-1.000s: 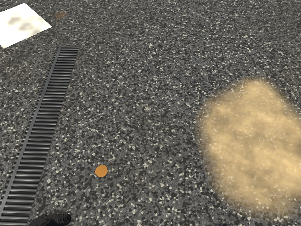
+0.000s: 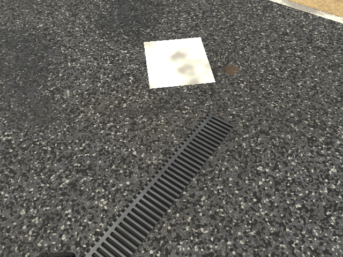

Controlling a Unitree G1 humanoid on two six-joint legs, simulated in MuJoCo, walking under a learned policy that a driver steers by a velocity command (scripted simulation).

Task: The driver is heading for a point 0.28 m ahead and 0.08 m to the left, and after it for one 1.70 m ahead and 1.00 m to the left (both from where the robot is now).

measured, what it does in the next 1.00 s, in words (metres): walks ahead, turning left: left foot, then right foot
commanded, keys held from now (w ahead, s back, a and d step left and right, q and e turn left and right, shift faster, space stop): w+q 0.90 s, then w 0.10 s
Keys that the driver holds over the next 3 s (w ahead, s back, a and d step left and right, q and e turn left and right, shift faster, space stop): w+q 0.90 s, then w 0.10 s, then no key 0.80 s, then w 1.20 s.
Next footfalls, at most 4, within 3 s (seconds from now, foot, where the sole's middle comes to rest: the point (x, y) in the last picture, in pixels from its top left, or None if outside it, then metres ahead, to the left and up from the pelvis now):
0.44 left None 0.37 0.18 -0.76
0.90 right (150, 205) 0.70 0.10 -0.76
1.32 left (79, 211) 0.69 0.39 -0.76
1.58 right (137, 186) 0.80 0.16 -0.76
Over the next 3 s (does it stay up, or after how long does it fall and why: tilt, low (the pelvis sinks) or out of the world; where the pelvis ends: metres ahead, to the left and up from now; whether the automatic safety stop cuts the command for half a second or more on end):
stays up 1.14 0.58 0.01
